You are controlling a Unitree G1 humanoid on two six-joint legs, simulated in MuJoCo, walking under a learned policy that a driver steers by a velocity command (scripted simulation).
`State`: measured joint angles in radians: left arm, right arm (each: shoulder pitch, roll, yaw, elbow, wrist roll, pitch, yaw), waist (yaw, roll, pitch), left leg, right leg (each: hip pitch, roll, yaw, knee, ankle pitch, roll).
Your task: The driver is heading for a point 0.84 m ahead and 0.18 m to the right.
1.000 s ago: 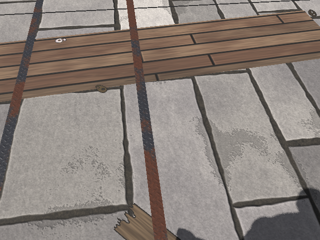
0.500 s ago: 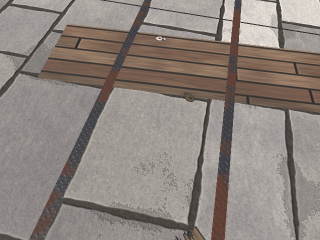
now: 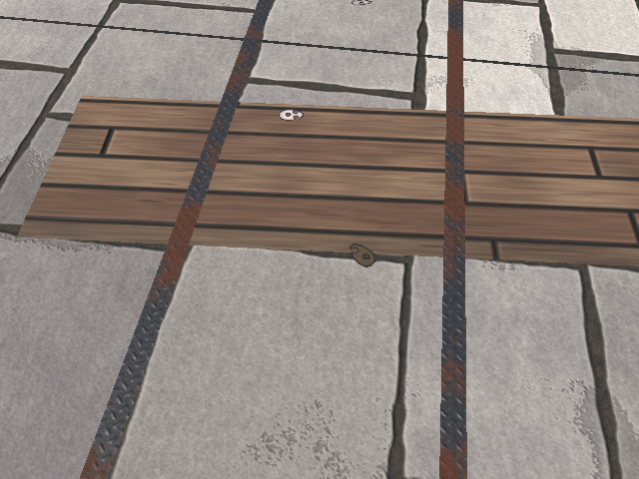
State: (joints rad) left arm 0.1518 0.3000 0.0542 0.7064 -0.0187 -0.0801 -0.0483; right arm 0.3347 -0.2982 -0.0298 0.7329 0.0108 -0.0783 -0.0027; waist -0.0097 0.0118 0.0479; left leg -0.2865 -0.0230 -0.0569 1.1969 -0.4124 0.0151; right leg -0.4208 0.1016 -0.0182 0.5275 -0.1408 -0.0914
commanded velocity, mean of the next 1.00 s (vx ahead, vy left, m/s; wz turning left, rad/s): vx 0.50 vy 0.00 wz -0.53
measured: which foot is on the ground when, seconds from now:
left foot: up 0.00-0.34, down 0.36-0.88, up 0.90-1.00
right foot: down 0.00-0.36, up 0.38-0.86, down 0.88-1.00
